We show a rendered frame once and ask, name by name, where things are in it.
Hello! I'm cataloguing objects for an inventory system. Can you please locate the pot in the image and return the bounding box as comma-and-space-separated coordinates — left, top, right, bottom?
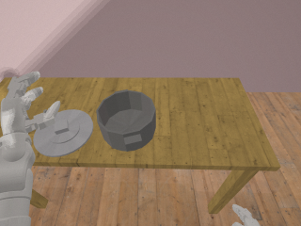
96, 89, 156, 152

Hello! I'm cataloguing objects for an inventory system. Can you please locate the robot left hand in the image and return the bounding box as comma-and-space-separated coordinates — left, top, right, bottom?
0, 71, 60, 136

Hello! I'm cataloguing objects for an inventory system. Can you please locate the knob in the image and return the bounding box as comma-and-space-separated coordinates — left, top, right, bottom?
54, 119, 70, 135

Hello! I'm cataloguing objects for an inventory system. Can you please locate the robot right hand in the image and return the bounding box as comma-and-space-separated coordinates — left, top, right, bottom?
231, 204, 261, 226

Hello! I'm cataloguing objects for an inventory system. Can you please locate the left robot forearm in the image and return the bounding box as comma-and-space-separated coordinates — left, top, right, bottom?
0, 132, 36, 226

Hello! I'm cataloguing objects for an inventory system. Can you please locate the lid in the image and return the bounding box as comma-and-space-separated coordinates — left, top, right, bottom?
33, 109, 94, 157

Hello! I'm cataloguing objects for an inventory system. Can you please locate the table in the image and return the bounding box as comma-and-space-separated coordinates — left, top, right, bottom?
0, 77, 281, 214

